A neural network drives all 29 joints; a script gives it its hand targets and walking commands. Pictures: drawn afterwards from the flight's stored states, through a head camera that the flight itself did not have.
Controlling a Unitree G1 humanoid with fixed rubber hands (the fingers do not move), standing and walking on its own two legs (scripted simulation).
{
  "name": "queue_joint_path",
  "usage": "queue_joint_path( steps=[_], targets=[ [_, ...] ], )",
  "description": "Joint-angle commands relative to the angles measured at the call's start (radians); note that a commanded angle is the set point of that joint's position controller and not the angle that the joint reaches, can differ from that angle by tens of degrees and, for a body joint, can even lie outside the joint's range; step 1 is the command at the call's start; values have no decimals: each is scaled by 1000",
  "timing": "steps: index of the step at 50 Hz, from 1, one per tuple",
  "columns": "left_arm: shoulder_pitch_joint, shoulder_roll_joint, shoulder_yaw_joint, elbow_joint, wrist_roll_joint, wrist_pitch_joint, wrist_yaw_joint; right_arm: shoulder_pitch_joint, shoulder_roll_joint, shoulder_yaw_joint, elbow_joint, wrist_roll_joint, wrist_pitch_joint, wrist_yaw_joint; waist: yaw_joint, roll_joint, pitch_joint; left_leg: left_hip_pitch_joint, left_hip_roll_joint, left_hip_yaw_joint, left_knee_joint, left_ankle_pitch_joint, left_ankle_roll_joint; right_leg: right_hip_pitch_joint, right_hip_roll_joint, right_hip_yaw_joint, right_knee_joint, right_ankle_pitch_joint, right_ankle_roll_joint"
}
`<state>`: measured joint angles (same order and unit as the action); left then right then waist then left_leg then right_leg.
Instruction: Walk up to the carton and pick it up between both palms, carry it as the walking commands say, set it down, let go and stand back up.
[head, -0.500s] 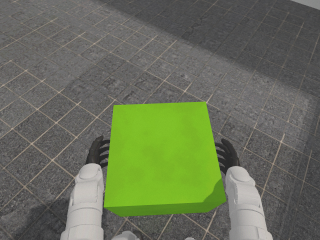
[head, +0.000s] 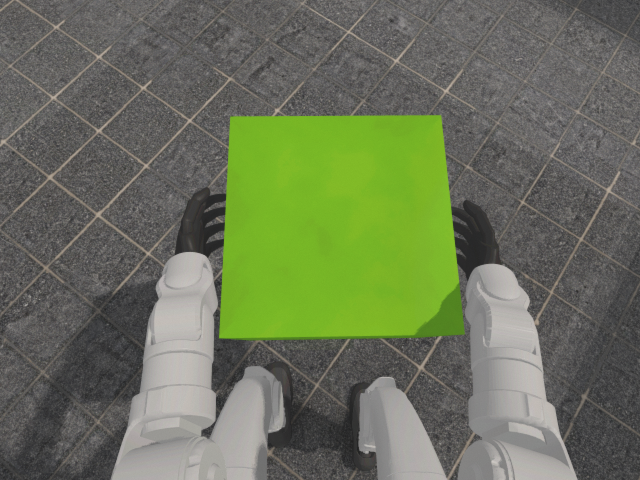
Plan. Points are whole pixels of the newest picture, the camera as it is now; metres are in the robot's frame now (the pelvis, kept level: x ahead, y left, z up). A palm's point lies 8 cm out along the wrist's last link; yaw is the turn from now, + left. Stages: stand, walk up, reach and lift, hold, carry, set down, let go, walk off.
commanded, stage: set down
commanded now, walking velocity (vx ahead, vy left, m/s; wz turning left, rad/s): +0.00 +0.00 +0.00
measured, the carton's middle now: (334, 240) +0.42 -0.01 -0.14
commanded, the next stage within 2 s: none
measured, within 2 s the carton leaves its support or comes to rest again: neither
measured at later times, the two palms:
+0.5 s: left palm (209, 248) +0.40 +0.18 -0.16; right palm (449, 255) +0.40 -0.18 -0.16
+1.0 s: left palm (226, 245) +0.43 +0.17 -0.24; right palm (432, 250) +0.43 -0.18 -0.25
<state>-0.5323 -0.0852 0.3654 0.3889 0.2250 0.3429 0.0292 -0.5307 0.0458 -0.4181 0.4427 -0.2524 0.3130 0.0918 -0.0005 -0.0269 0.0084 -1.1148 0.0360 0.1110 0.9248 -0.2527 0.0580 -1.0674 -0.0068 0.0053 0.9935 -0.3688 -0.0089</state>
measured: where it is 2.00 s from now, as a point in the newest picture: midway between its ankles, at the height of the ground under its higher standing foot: (321, 430)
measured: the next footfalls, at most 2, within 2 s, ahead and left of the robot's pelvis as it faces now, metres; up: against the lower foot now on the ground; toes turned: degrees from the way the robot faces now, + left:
none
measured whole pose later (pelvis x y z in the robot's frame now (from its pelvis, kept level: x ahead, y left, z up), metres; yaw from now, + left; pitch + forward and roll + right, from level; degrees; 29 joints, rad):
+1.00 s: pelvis -0.03 +0.00 -0.15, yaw +1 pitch +45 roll +0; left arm -0.88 0.00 0.41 0.41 0.18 0.39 0.06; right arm -0.89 -0.06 -0.45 0.48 -0.20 0.39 0.07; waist 0.00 -0.03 -0.08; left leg -1.90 0.04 0.07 1.48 -0.36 0.06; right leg -1.85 0.00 0.01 1.57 -0.50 0.00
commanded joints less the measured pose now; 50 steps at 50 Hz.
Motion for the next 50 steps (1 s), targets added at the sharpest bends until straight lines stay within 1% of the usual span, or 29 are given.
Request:
queue_joint_path(
  steps=[1, 3, 4, 7, 10, 12, 14, 15, 16, 17, 23, 25, 27, 29, 30, 31, 34, 35, 37, 38, 40, 41, 43, 44, 45, 46, 47, 48, 50],
  targets=[
    [-628, -876, -580, -2, -161, -35, -306, -657, 872, 590, 20, 194, -29, 277, 24, 15, -930, 573, -131, -187, 93, 215, -16, 0, 125, 41, -45, 146, -43],
    [-630, -882, -570, 16, -166, -32, -314, -707, 871, 617, 3, 208, -26, 279, 36, -17, -966, 548, -134, -183, 121, 211, -11, -8, 124, 41, -29, 132, -39],
    [-700, -879, -602, -17, -182, -29, -315, -707, 883, 591, 9, 204, -17, 278, -3, -8, -975, 530, -133, -197, 125, 156, -12, -37, 128, 27, -4, 113, -34],
    [-686, -909, -577, 15, -176, -15, -318, -772, 892, 616, 3, 218, -11, 282, 49, -5, -1032, 502, -141, -176, 160, 201, -13, -49, 132, 29, 35, 129, -36],
    [-780, -888, -606, -26, -204, -14, -324, -795, 892, 598, 8, 221, 0, 287, 5, -7, -1074, 479, -143, -189, 203, 144, -15, -112, 137, 21, 75, 102, -35],
    [-731, -905, -571, 28, -185, -5, -326, -847, 877, 622, -23, 229, -3, 288, 45, -17, -1093, 456, -146, -180, 224, 214, -13, -142, 137, 15, 104, 135, -31],
    [-773, -904, -586, 16, -196, -4, -331, -813, 896, 585, 25, 215, 7, 279, 5, 6, -1077, 397, -145, -166, 240, 186, -17, -134, 140, 18, 111, 129, -30],
    [-765, -890, -578, 19, -184, -3, -328, -807, 887, 575, 21, 214, 6, 284, 9, 5, -1088, 420, -147, -173, 248, 202, -16, -179, 140, 8, 123, 129, -27],
    [-730, -891, -562, 29, -181, 0, -329, -826, 891, 598, 31, 229, 8, 287, 55, -3, -1098, 397, -150, -161, 259, 217, -20, -187, 140, 11, 135, 127, -24],
    [-727, -928, -598, 32, -193, 3, -324, -793, 878, 599, 14, 219, 5, 286, 12, 8, -1142, 421, -151, -171, 270, 245, -26, -193, 143, 0, 146, 154, -26],
    [-840, -916, -621, 9, -224, 0, -310, -922, 822, 604, -35, 245, -8, 286, -1, 17, -1194, 361, -146, -195, 335, 188, -35, -322, 142, -2, 223, 126, -25],
    [-850, -897, -624, -5, -218, 5, -298, -891, 817, 565, 29, 234, 2, 287, -10, 30, -1187, 360, -148, -206, 342, 167, -40, -381, 145, -15, 250, 101, -22],
    [-799, -908, -579, 48, -201, 17, -294, -936, 800, 579, 26, 240, 4, 293, 27, 14, -1178, 352, -150, -205, 359, 158, -42, -414, 142, -14, 266, 77, -17],
    [-848, -910, -621, 6, -221, 11, -291, -949, 799, 582, 9, 251, 1, 295, 3, 25, -1236, 344, -149, -196, 390, 198, -44, -416, 143, -13, 281, 114, -20],
    [-860, -890, -610, 7, -222, 11, -289, -973, 805, 600, 1, 263, -1, 291, 29, 19, -1236, 298, -148, -190, 397, 198, -44, -406, 145, -14, 295, 119, -18],
    [-883, -884, -610, 6, -229, 9, -287, -964, 809, 578, 18, 248, 2, 290, 7, 5, -1243, 292, -151, -185, 399, 201, -43, -412, 150, -26, 302, 121, -15],
    [-855, -888, -624, 12, -228, 14, -278, -978, 789, 599, 2, 273, 4, 284, 33, 37, -1289, 299, -149, -185, 434, 233, -48, -438, 149, -19, 336, 141, -14],
    [-932, -858, -628, -19, -245, 8, -274, -959, 786, 581, 48, 267, 12, 286, 6, 14, -1281, 299, -146, -200, 435, 200, -48, -472, 148, -23, 339, 110, -12],
    [-937, -856, -631, -8, -244, 12, -275, -982, 788, 592, 25, 280, 10, 281, 13, 19, -1297, 268, -150, -184, 456, 194, -49, -472, 149, -22, 349, 115, -11],
    [-900, -843, -595, 41, -228, 15, -276, -981, 787, 591, 40, 265, 15, 277, 48, 1, -1255, 211, -157, -158, 465, 196, -46, -471, 148, -18, 352, 100, -11],
    [-902, -857, -587, 57, -231, 15, -280, -1021, 778, 609, 12, 284, 8, 272, 44, 5, -1284, 172, -153, -151, 486, 201, -46, -457, 148, -21, 374, 120, -5],
    [-908, -810, -574, 61, -236, 8, -286, -1031, 785, 623, 2, 286, 10, 267, 61, -46, -1267, 116, -156, -140, 494, 197, -39, -427, 143, -16, 374, 118, 1],
    [-965, -816, -602, 32, -261, 3, -288, -1071, 773, 625, -29, 301, 4, 254, 24, -30, -1341, 121, -154, -145, 524, 215, -40, -433, 146, -23, 410, 148, 6],
    [-960, -803, -599, 38, -250, 4, -284, -1073, 754, 630, -22, 299, 4, 251, 44, -27, -1306, 96, -154, -141, 528, 222, -39, -455, 144, -20, 418, 152, 4],
    [-972, -799, -595, 57, -254, 6, -281, -1083, 751, 624, -25, 298, 3, 246, 35, -39, -1311, 102, -154, -153, 536, 207, -42, -484, 146, -23, 428, 130, 8],
    [-937, -830, -574, 93, -242, 13, -282, -1070, 736, 613, 7, 292, 4, 244, 41, 2, -1271, 85, -159, -137, 545, 212, -48, -508, 146, -30, 430, 124, 3],
    [-922, -807, -561, 117, -244, 12, -284, -1072, 736, 616, 9, 290, 8, 241, 53, -35, -1246, 39, -156, -138, 547, 184, -43, -484, 145, -20, 434, 115, 5],
    [-970, -790, -577, 67, -253, 7, -288, -1111, 727, 630, -24, 303, 5, 242, 41, -26, -1308, 33, -155, -135, 563, 178, -43, -479, 143, -26, 451, 110, 9],
    [-979, -789, -565, 82, -245, 12, -281, -1102, 745, 629, 9, 309, 12, 236, 70, -7, -1301, 17, -159, -125, 574, 188, -44, -482, 146, -19, 469, 121, 8]
  ],
)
